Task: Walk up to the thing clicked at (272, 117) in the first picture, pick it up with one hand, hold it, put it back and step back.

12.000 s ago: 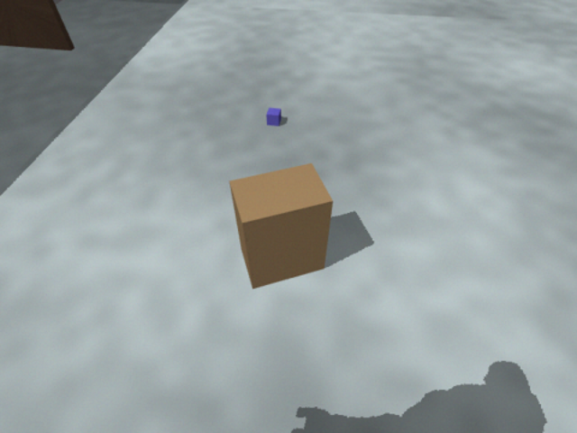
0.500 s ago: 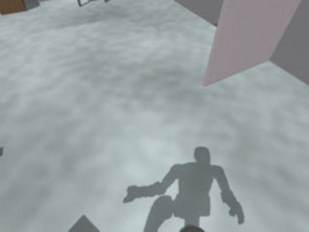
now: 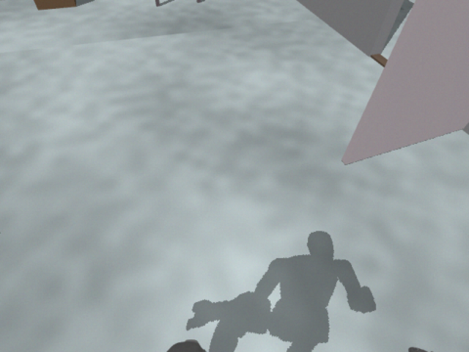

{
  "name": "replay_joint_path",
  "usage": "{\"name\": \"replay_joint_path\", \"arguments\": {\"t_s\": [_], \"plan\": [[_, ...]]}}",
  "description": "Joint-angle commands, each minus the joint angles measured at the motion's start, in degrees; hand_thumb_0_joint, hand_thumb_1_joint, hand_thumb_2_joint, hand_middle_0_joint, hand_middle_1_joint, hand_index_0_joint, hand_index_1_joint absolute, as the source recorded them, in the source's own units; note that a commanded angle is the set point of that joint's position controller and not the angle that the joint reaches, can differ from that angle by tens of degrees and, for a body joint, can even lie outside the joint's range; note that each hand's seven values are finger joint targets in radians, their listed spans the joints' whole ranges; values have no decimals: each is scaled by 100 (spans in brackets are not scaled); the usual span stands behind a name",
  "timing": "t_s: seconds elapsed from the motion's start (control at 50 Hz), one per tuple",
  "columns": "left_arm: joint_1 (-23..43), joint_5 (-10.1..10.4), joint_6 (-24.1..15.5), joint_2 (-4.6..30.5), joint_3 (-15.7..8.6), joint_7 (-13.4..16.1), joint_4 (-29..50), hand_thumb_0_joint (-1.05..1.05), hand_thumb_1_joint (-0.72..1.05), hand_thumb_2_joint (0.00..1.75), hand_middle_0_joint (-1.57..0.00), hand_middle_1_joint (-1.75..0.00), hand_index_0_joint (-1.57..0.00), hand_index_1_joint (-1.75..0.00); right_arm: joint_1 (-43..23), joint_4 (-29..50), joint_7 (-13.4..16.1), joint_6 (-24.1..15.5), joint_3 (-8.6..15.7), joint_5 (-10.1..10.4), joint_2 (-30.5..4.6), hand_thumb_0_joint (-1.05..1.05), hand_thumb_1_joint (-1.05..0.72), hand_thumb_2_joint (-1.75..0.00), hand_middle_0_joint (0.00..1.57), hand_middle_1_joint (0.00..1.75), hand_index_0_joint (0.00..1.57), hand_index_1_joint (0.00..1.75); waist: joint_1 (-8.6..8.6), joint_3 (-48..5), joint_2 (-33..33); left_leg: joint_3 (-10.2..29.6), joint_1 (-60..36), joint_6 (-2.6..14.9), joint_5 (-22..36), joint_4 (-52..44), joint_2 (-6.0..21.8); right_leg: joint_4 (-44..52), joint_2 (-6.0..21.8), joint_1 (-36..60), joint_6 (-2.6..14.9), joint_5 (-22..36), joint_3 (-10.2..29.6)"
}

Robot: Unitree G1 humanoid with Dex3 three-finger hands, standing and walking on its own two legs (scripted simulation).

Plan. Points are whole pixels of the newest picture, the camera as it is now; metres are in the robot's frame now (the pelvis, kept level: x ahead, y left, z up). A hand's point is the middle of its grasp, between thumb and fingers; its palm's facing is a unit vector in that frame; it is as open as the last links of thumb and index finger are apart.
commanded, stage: walk up
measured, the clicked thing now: out of the picture +0.54 +1.16 -0.71
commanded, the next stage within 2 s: none
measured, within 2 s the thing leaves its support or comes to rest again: neither
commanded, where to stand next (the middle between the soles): +0.49 -0.05 m, yaw +0 degrees
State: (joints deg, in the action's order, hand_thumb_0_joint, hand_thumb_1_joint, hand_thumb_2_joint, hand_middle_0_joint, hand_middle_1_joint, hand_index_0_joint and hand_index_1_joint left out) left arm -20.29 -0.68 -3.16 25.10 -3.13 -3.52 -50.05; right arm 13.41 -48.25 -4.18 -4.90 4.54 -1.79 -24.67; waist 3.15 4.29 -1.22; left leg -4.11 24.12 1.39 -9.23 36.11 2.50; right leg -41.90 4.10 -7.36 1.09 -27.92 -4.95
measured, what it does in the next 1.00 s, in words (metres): walks ahead: right foot, then left foot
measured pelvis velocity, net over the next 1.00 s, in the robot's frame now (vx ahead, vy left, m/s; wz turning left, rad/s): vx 0.39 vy -0.04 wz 0.00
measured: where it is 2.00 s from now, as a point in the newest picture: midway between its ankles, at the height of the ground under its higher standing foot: (251, 294)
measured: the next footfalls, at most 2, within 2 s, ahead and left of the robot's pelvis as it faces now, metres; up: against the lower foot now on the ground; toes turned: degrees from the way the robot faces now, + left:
right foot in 0.36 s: +0.29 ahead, -0.18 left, +0.00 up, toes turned -6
left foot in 0.76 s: +0.45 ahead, +0.08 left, +0.00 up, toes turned +5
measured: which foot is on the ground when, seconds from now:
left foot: down 0.00-0.38, up 0.40-0.74, down 0.76-1.00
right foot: up 0.00-0.34, down 0.36-0.78, up 0.80-1.00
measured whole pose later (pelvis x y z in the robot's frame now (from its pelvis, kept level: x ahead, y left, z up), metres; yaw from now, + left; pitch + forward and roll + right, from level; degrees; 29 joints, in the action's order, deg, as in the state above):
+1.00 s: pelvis +0.39 -0.04 +0.01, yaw +0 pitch -2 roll +1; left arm -17.8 -0.1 -2.9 24.6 -2.0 -2.6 -49.5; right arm 16.5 -46.4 -2.5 -4.2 2.3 -0.4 -22.8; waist 0.1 5.5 -2.5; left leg -5.1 14.4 1.0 -15.7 32.5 2.0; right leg -52.5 4.4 -26.7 0.8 -21.1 -0.9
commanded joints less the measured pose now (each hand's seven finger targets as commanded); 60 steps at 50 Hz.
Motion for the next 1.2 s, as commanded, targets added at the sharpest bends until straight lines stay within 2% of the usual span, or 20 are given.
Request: {"name": "replay_joint_path", "arguments": {"t_s": [0.0,0.08,0.18,0.32,0.34,0.36,0.38,0.48,0.64,0.72,0.74,0.76,0.78,0.88,1.02,1.06,1.08,1.1,1.12,1.18], "plan": [[270,47,-104,1409,-265,213,543,0,90,90,-20,-30,-20,-30,1051,332,236,-92,621,237,-2012,0,-90,-90,20,30,20,30,-787,-545,622,4270,-2262,1476,-2774,-2353,2301,-3039,-192,-3108,253,-25,1045],[-293,80,-77,1225,-277,97,160,0,90,90,-20,-30,-20,-30,411,443,261,-135,323,197,-1400,0,-90,-90,20,30,20,30,-331,-148,966,1645,-1315,930,-821,-2142,1369,-1874,257,-2454,75,824,854],[299,-11,-71,976,-282,-60,384,0,90,90,-20,-30,-20,-30,495,528,228,-153,350,133,-1536,0,-90,-90,20,30,20,30,-460,-93,1080,1067,-1296,1237,-461,-2032,1333,-334,314,-2184,-70,996,452],[-399,-59,-188,1232,-530,-13,48,0,90,90,-20,-30,-20,-30,189,680,203,-18,185,130,-1197,0,-90,-90,20,30,20,30,157,-534,42,342,143,649,-1116,-162,689,922,-277,591,59,1388,-19],[-957,-74,-237,1532,-654,71,-28,0,90,90,-20,-30,-20,-30,359,688,204,-14,72,132,-876,0,-90,-90,20,30,20,30,472,-671,-1185,-49,749,413,-1090,1587,228,1735,361,1175,261,168,1085],[-1025,-52,-301,2074,-723,138,133,0,90,90,-20,-30,-20,-30,451,800,219,3,-13,188,-678,0,-90,-90,20,30,20,30,400,-592,-1903,-22,1854,89,-2095,2863,-482,2981,1953,1241,884,-652,4042],[-641,-2,-283,2104,-661,137,253,0,90,90,-20,-30,-20,-30,114,673,304,74,155,111,-1242,0,-90,-90,20,30,20,30,347,-216,-1099,681,1754,56,-2282,3248,-91,3007,2314,489,1390,-868,4504],[129,52,-286,1417,-452,194,434,0,90,90,-20,-30,-20,-30,766,113,178,93,145,180,-1112,0,-90,-90,20,30,20,30,-201,-73,-868,641,869,-37,-1082,2151,269,2578,1146,-300,1119,1442,1604],[34,21,-302,1474,-437,175,652,0,90,90,-20,-30,-20,-30,-59,426,14,75,165,85,-878,0,-90,-90,20,30,20,30,-42,-115,-656,141,164,-76,-326,200,184,2336,1091,-337,1094,1714,939],[119,53,-224,1284,-295,190,721,0,90,90,-20,-30,-20,-30,675,204,88,-16,285,59,-1029,0,-90,-90,20,30,20,30,-587,-510,9,-168,-1822,117,-198,-604,-238,733,768,-1080,738,2661,401],[-100,59,-212,965,-179,200,756,0,90,90,-20,-30,-20,-30,1230,90,152,-39,412,5,-1385,0,-90,-90,20,30,20,30,-824,-889,1000,757,-2709,415,-959,-1005,259,-842,372,-1663,485,2583,75],[-226,103,-196,539,-86,190,845,0,90,90,-20,-30,-20,-30,1405,267,220,-63,506,-33,-1862,0,-90,-90,20,30,20,30,-787,-936,2043,3429,-3324,935,-1405,-1644,1765,-2126,-458,-3105,112,33,121],[-144,75,-129,1189,-225,301,689,0,90,90,-20,-30,-20,-30,1273,356,229,-39,566,195,-2054,0,-90,-90,20,30,20,30,-801,-887,1249,4277,-2772,1561,-1704,-2049,2377,-2666,-316,-3185,203,-449,602],[-433,91,-90,1122,-242,203,273,0,90,90,-20,-30,-20,-30,480,463,287,-64,277,195,-1363,0,-90,-90,20,30,20,30,-298,-127,1012,1463,-1272,1069,129,-1792,1338,-1762,212,-2355,94,713,706],[-55,57,-103,740,-196,342,175,0,90,90,-20,-30,-20,-30,92,544,373,122,100,176,-1167,0,-90,-90,20,30,20,30,-223,-465,1039,504,-835,994,3037,-535,1083,149,-179,-1110,-40,1693,73],[-226,31,-155,836,-236,407,-6,0,90,90,-20,-30,-20,-30,-138,556,380,226,37,267,-991,0,-90,-90,20,30,20,30,-18,-744,575,335,-448,591,1514,285,718,1016,-372,-190,61,2662,75],[-186,3,-199,1115,-293,437,-1,0,90,90,-20,-30,-20,-30,-23,552,385,263,-75,316,-681,0,-90,-90,20,30,20,30,18,-841,-140,105,-106,303,333,795,405,1227,70,163,180,3402,574],[-33,-16,-234,1405,-335,465,92,0,90,90,-20,-30,-20,-30,176,535,390,321,-182,306,-417,0,-90,-90,20,30,20,30,-86,-937,-866,41,433,56,-1439,1506,-31,1671,1259,322,603,3747,2203],[120,72,-189,1621,-329,468,149,0,90,90,-20,-30,-20,-30,178,411,464,447,-84,307,-720,0,-90,-90,20,30,20,30,-68,-1023,-826,462,71,33,-2747,1926,-129,1972,1976,-229,1384,3279,3208],[861,-5,-113,1430,-228,530,180,0,90,90,-20,-30,-20,-30,110,6,494,532,-12,276,-944,0,-90,-90,20,30,20,30,-286,-492,-688,815,125,22,-2425,1929,177,1935,1425,-877,1102,1780,2521]]}}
